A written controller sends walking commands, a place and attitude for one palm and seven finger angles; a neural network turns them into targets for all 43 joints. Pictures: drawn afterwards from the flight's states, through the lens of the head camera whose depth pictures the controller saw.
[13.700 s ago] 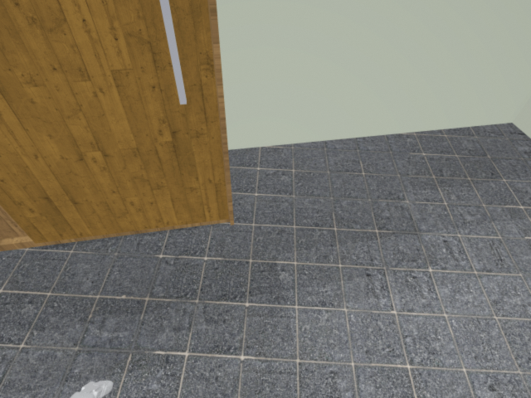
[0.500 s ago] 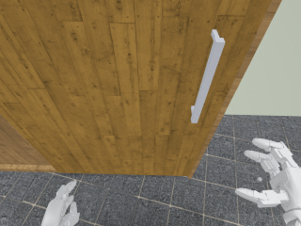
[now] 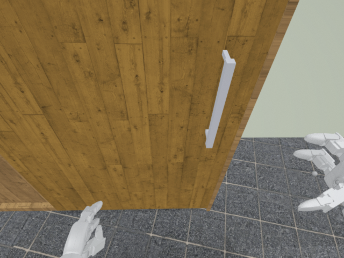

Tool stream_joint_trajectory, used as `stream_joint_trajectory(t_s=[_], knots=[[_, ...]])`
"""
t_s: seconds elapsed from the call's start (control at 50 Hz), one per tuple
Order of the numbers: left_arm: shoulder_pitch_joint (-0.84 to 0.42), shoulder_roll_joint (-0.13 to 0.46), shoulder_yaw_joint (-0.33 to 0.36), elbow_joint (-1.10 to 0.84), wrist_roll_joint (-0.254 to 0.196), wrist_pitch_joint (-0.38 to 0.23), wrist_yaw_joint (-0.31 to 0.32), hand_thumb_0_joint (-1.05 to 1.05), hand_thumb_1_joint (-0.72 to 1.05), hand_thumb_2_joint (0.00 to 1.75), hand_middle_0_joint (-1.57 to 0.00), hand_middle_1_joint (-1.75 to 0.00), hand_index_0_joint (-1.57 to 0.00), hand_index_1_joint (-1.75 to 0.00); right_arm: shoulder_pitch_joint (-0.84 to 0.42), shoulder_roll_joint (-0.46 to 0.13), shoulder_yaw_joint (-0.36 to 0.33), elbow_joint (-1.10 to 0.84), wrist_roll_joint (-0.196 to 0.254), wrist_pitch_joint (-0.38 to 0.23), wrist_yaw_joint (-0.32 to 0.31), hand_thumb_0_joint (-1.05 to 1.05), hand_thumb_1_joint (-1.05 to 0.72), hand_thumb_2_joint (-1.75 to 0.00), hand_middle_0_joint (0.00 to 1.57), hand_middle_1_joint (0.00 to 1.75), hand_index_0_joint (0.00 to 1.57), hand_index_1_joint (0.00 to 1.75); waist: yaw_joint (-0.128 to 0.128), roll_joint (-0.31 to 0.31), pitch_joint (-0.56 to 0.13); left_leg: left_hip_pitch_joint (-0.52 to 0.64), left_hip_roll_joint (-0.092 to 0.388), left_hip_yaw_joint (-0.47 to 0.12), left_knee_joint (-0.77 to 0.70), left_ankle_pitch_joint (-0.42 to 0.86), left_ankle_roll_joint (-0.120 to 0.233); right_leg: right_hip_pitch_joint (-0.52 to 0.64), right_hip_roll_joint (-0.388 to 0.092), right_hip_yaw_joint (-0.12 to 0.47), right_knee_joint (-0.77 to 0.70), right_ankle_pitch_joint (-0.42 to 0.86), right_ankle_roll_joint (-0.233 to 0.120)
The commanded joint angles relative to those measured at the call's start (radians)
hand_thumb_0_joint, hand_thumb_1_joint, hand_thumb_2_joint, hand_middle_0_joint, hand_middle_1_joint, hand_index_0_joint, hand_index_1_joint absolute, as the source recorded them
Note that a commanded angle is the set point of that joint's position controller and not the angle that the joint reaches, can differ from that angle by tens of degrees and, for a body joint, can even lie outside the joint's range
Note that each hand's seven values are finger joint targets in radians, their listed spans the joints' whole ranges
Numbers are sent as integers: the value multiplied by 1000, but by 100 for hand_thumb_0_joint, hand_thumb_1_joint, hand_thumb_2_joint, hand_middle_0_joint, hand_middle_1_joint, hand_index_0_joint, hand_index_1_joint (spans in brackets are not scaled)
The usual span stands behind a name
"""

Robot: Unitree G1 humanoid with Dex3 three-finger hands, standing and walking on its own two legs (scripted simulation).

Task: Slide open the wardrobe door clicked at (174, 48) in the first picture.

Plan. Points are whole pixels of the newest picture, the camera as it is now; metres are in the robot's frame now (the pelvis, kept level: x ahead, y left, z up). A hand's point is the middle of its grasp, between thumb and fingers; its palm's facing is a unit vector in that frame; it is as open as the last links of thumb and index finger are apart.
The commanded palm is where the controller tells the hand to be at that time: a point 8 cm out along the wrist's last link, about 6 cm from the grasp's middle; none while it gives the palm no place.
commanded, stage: raise the hand with hooked fingers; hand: right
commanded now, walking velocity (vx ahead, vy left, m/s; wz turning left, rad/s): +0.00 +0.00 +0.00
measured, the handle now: (216, 106) +0.48 -0.11 +0.10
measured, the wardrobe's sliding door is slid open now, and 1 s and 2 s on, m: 0.00 0.00 0.00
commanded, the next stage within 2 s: move the hooked fingers beside the handle in 0.56 s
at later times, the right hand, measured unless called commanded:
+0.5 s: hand (311, 167) +0.27 -0.27 +0.13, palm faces +0.06 +1.00 -0.06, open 14.0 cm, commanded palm +0.24 -0.31 +0.13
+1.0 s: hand (292, 155) +0.30 -0.24 +0.13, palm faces +0.03 +1.00 -0.05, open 14.0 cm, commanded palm +0.28 -0.28 +0.13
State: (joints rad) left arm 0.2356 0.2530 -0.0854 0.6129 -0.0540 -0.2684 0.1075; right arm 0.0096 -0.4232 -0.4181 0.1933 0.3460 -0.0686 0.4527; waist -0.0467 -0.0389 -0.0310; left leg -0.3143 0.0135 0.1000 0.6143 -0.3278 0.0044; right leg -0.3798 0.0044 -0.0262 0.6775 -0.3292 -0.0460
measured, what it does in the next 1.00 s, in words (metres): stands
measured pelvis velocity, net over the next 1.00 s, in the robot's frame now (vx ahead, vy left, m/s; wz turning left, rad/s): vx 0.00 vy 0.02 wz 0.01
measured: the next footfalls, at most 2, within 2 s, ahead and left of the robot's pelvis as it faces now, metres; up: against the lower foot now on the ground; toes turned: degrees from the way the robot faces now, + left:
none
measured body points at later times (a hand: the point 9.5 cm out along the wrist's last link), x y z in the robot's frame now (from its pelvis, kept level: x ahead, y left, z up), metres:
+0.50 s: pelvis +0.00 +0.01 +0.00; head +0.00 +0.02 +0.45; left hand +0.17 +0.25 -0.07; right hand +0.26 -0.32 +0.13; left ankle +0.00 +0.12 -0.72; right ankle +0.02 -0.08 -0.72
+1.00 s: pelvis +0.00 +0.02 +0.00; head +0.01 +0.03 +0.45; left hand +0.17 +0.26 -0.07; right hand +0.29 -0.29 +0.13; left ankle +0.00 +0.12 -0.72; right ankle +0.02 -0.08 -0.72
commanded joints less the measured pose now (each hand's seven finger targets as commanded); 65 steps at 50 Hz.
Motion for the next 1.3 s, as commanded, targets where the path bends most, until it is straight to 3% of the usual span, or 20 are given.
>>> stream_joint_trajectory(t_s=[0.0,0.06,0.12,0.18,0.26,0.34,0.38,0.46,0.5,0.7,0.76,0.78,0.82,0.86,0.88,0.92,0.98,1.06,1.18,1.28], knots=[[-82,148,66,-142,-7,-51,20,0,90,90,-20,-30,-20,-30,-265,-278,-121,-156,33,-38,20,0,50,-30,30,120,30,120,16,-47,-174,10,-24,-34,-95,181,23,153,-20,94,-144,209,24],[-80,149,68,-145,-8,-54,22,0,90,90,-20,-30,-20,-30,-297,-282,-112,-148,31,-29,35,0,50,-30,30,120,30,120,17,-77,-188,12,-22,-32,-99,182,25,177,-20,99,-154,218,26],[-73,153,74,-145,-10,-52,14,0,90,90,-20,-30,-20,-30,-233,-246,-96,-94,36,-12,45,0,50,-30,30,120,30,120,17,-24,-162,7,-23,-35,-105,203,21,156,-18,87,-149,222,20],[-76,158,79,-147,-11,-49,8,0,90,90,-20,-30,-20,-30,-231,-269,-114,-100,37,-13,43,0,50,-30,30,120,30,120,13,3,-148,11,-19,-44,-113,177,21,135,-19,81,-145,198,16],[-80,149,82,-158,-7,-58,12,0,90,90,-20,-30,-20,-30,-278,-310,-151,-215,29,-47,12,0,50,-30,30,120,30,120,7,-86,-223,29,-19,-43,-102,195,23,193,-17,81,-148,232,18],[-74,145,79,-143,-7,-58,18,0,90,90,-20,-30,-20,-30,-262,-287,-142,-179,25,-53,-4,0,50,-30,30,120,30,120,16,-79,-173,13,-21,-43,-113,184,20,177,-19,75,-157,205,18],[-70,151,79,-136,-8,-55,21,0,90,90,-20,-30,-20,-30,-257,-284,-132,-140,21,-45,1,0,50,-30,30,120,30,120,16,-30,-142,13,-20,-48,-125,160,19,152,-22,73,-159,179,15],[-80,148,78,-141,-11,-60,26,0,90,90,-20,-30,-20,-30,-286,-277,-117,-165,20,-40,13,0,50,-30,30,120,30,120,20,-75,-168,14,-17,-46,-117,183,19,178,-17,75,-157,197,14],[-75,150,79,-139,-9,-58,25,0,90,90,-20,-30,-20,-30,-263,-280,-125,-140,24,-37,15,0,50,-30,30,120,30,120,20,-27,-168,25,-17,-54,-123,195,16,162,-16,67,-149,198,10],[-81,145,79,-133,-13,-62,26,0,90,90,-20,-30,-20,-30,-299,-241,-86,-150,30,-44,13,0,50,-30,30,120,30,120,31,-17,-165,14,-14,-57,-119,210,10,166,-14,62,-137,198,8],[-76,151,80,-120,-15,-56,34,0,90,90,-20,-30,-20,-30,-359,-257,-84,-106,19,-38,7,0,50,-30,30,120,30,120,41,-20,-144,-9,-10,-60,-124,167,8,145,-12,64,-140,161,9],[-69,156,81,-118,-12,-50,33,0,90,90,-20,-30,-20,-30,-347,-290,-108,-80,14,-36,2,0,50,-30,30,120,30,120,33,22,-140,2,-9,-67,-130,157,8,126,-15,62,-136,158,8],[-79,149,79,-120,-16,-48,37,0,90,90,-20,-30,-20,-30,-436,-256,-60,-102,5,-47,3,0,50,-30,30,120,30,120,48,-35,-167,1,-6,-67,-120,173,10,151,-9,59,-135,169,8],[-75,144,80,-127,-11,-52,36,0,90,90,-20,-30,-20,-30,-416,-269,-80,-122,3,-59,-6,0,50,-30,30,120,30,120,33,-85,-223,23,-5,-64,-107,211,15,186,-9,62,-130,209,10],[-65,147,82,-124,-10,-48,34,0,90,90,-20,-30,-20,-30,-401,-285,-89,-114,0,-62,-11,0,50,-30,30,120,30,120,32,-34,-233,38,-8,-63,-107,226,14,181,-14,60,-126,225,8],[-68,145,80,-122,-14,-45,33,0,90,90,-20,-30,-20,-30,-416,-241,-56,-79,5,-59,-11,0,50,-30,30,120,30,120,41,-22,-207,22,-8,-65,-108,227,9,161,-11,55,-128,208,8],[-54,154,86,-117,-13,-35,31,0,90,90,-20,-30,-20,-30,-388,-293,-105,-13,-1,-50,-19,0,50,-30,30,120,30,120,27,19,-189,30,-5,-65,-108,227,9,130,-16,52,-129,210,9],[-57,147,87,-136,-13,-33,24,0,90,90,-20,-30,-20,-30,-393,-264,-87,-56,-4,-55,-29,0,50,-30,30,120,30,120,21,-41,-235,42,-4,-61,-91,273,13,153,-12,49,-128,253,11],[-39,152,89,-115,-15,-21,25,0,90,90,-20,-30,-20,-30,-469,-218,-28,-16,-10,-59,-53,0,50,-30,30,120,30,120,52,26,-175,-8,-7,-63,-111,210,7,132,-19,46,-131,190,7],[-26,149,91,-113,-12,-12,25,0,90,90,-20,-30,-20,-30,-551,-226,-9,-51,-34,-79,-76,0,50,-30,30,120,30,120,52,-29,-260,20,-6,-66,-96,242,13,175,-18,49,-128,232,8]])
